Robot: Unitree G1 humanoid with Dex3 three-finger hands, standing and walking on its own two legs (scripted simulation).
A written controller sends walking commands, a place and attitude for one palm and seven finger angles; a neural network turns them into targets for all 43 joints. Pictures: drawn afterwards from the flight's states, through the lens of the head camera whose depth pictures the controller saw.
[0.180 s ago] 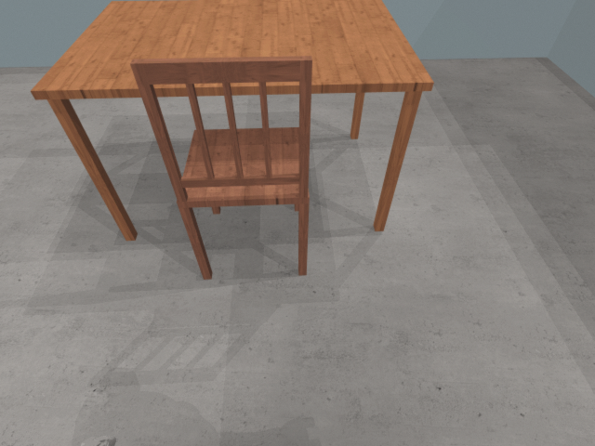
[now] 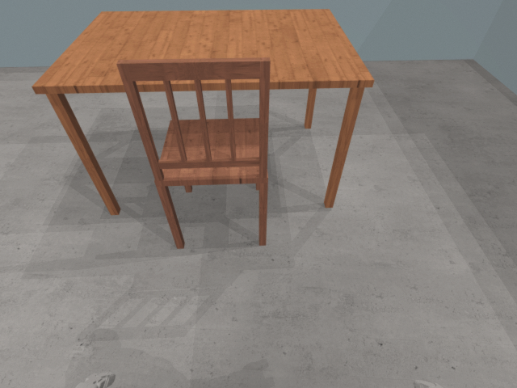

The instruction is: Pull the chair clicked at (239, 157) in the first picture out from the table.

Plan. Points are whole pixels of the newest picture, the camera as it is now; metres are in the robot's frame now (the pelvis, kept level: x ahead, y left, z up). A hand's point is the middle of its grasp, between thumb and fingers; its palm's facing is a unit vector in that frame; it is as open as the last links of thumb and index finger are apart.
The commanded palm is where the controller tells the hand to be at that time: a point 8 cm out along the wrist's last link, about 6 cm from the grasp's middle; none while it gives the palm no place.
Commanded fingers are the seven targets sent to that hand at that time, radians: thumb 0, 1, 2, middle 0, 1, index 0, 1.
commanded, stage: stand and wait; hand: left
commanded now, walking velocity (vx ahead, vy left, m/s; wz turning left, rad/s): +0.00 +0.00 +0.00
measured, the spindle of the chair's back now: (203, 123) +0.87 +0.23 -0.09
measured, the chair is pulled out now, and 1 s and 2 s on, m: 0.00 0.00 0.00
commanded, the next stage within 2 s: look at it before walking up in 0.66 s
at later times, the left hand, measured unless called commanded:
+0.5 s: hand out of the picture +0.05 +0.23 -0.15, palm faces -0.02 -0.94 -0.34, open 7.3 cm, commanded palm none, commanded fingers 0.00 0.90 0.90 -0.20 -0.30 -0.20 -0.30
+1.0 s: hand out of the picture +0.06 +0.23 -0.15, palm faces -0.02 -0.95 -0.32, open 7.3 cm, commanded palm none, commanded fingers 0.00 0.90 0.90 -0.20 -0.30 -0.20 -0.30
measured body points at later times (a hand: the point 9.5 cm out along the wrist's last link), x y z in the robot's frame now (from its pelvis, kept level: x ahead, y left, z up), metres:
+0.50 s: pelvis -0.01 -0.02 +0.00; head -0.01 -0.02 +0.45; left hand +0.05 +0.28 -0.13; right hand +0.05 -0.31 -0.14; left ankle -0.01 +0.12 -0.74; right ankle -0.01 -0.12 -0.74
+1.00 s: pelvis -0.01 -0.01 +0.01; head -0.01 -0.01 +0.46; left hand +0.06 +0.28 -0.13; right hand +0.06 -0.30 -0.13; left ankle -0.01 +0.12 -0.74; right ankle -0.01 -0.12 -0.74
